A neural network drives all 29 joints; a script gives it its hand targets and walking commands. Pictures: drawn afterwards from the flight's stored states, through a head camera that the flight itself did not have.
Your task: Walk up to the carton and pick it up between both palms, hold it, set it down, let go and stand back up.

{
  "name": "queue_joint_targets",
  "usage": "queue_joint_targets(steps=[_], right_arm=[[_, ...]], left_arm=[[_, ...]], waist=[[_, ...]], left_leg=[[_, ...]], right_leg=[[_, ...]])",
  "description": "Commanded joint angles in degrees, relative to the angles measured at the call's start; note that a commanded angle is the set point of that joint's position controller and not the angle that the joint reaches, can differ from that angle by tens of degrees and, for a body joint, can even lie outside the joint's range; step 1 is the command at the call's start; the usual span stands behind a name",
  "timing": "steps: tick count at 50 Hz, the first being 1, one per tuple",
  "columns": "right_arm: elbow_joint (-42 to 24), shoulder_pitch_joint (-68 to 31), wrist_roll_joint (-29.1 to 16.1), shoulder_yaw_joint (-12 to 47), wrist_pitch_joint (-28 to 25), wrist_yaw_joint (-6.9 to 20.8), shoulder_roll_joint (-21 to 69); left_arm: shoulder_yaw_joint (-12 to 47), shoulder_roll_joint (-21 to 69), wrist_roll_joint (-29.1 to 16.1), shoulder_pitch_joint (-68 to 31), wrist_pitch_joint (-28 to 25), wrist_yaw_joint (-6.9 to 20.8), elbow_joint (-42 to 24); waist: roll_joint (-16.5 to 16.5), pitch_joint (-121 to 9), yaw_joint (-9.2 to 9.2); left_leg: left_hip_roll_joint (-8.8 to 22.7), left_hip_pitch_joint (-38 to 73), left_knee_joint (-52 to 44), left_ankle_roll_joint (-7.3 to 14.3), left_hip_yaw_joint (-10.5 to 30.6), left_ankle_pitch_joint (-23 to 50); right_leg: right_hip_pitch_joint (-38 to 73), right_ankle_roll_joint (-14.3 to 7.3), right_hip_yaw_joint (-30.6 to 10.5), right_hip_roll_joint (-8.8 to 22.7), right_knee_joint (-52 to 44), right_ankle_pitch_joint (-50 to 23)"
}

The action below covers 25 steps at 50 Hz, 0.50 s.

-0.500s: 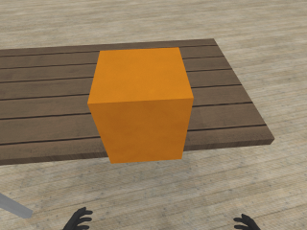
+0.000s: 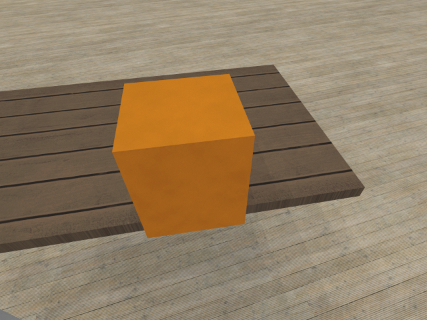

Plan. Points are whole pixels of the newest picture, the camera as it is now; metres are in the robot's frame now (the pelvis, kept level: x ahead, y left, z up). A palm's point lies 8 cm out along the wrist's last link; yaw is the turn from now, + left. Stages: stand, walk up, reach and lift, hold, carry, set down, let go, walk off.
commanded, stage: stand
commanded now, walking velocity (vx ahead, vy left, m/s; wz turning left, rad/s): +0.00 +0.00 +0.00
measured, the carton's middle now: (187, 157) +0.43 +0.07 +0.10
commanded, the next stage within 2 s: none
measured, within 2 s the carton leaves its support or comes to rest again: neither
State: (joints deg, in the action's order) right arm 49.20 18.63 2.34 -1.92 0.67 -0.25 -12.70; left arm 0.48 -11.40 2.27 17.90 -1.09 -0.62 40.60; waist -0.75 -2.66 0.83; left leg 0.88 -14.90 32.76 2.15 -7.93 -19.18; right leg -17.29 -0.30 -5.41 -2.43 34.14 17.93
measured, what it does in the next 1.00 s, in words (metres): stands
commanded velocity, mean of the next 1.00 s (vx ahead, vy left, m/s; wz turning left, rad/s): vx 0.00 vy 0.00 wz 0.00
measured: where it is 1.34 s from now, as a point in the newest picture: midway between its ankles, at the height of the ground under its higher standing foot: outside the picture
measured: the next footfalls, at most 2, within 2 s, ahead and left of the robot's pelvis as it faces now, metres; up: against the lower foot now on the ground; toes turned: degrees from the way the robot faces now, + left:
none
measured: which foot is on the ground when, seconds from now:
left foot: down 0.00-1.00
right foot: down 0.00-1.00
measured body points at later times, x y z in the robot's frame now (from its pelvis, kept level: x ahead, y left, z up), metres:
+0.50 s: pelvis -0.03 +0.01 +0.00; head -0.03 +0.00 +0.45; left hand +0.04 +0.24 -0.13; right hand -0.01 -0.24 -0.14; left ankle -0.02 +0.09 -0.73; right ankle +0.00 -0.12 -0.73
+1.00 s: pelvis -0.03 +0.01 +0.01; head -0.03 +0.01 +0.46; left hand +0.02 +0.24 -0.14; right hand -0.04 -0.23 -0.15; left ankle -0.02 +0.09 -0.73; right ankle +0.00 -0.12 -0.73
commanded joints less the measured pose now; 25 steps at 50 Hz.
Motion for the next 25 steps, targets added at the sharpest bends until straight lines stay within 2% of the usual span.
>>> queue_joint_targets(steps=[1, 4, 13, 14, 17, 21, 25], right_arm=[[-1.52, 3.23, -0.04, -2.02, -0.39, -0.34, -7.79], [-0.69, 3.66, -0.2, -2.07, -0.34, -0.29, -7.56], [1.8, 2.86, -0.5, -1.59, -0.44, -0.6, -6.83], [1.2, 2.13, -0.58, -1.73, -0.25, -0.69, -6.65], [2.16, 2.47, -0.64, -1.64, 0.12, -0.8, -6.41], [3.09, 2.42, -0.65, -1.71, 0.29, -0.95, -6.31], [3.9, 2.02, -0.84, -1.88, 0.26, -1.15, -6.43]], left_arm=[[-2.27, -7.04, 0.03, 1.71, -0.89, -0.57, -2.37], [-2.28, -6.96, -0.03, 1.9, -0.79, -0.75, -1.66], [-2.11, -6.48, -0.26, 3.8, -0.2, -1.01, 1.13], [-2.11, -5.79, -0.67, 3.8, -0.15, -1.19, 1.27], [-2.04, -5.97, -0.58, 3.95, 0.08, -1.31, 2.03], [-2.02, -5.62, -0.49, 4.69, 0.28, -1.44, 3.15], [-2.0, -5.24, -0.49, 5.12, 0.2, -1.45, 4.26]], waist=[[3.36, 3.78, 0.0], [4.42, 3.22, 0.14], [0.58, 2.16, -0.47], [3.04, 2.52, -0.34], [1.81, 4.6, -0.25], [-0.54, 6.21, -0.32], [-0.28, 6.03, -0.43]], left_leg=[[5.8, 2.0, -7.54, 2.42, 7.65, 5.6], [5.56, 2.8, -7.52, 2.43, 7.38, 4.51], [7.64, 1.15, -11.77, 3.48, 8.74, 3.47], [7.42, 0.94, -11.53, 3.85, 9.26, 2.75], [6.56, 0.38, -12.16, 3.6, 8.9, -0.25], [7.34, -0.48, -14.04, 3.84, 9.79, -3.1], [7.45, -0.7, -14.64, 3.95, 9.72, -4.6]], right_leg=[[-5.02, -3.22, -6.08, 4.83, -7.21, -13.28], [-5.6, -3.14, -6.87, 4.93, -8.4, -11.08], [-2.68, -1.89, -4.65, 3.38, -6.11, -9.4], [-2.77, -2.11, -4.99, 3.89, -6.51, -11.0], [-4.38, -2.42, -6.17, 4.53, -7.8, -9.53], [-4.81, -2.3, -5.19, 3.81, -7.86, -7.5], [-4.03, -2.1, -4.5, 3.49, -7.93, -7.56]])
